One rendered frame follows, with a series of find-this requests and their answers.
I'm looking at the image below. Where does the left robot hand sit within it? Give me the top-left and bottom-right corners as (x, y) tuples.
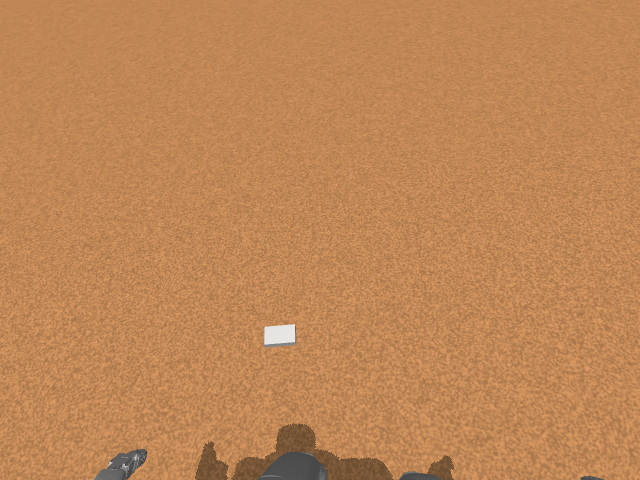
(94, 449), (147, 480)

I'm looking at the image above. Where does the small box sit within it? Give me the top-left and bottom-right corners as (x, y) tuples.
(264, 324), (296, 347)

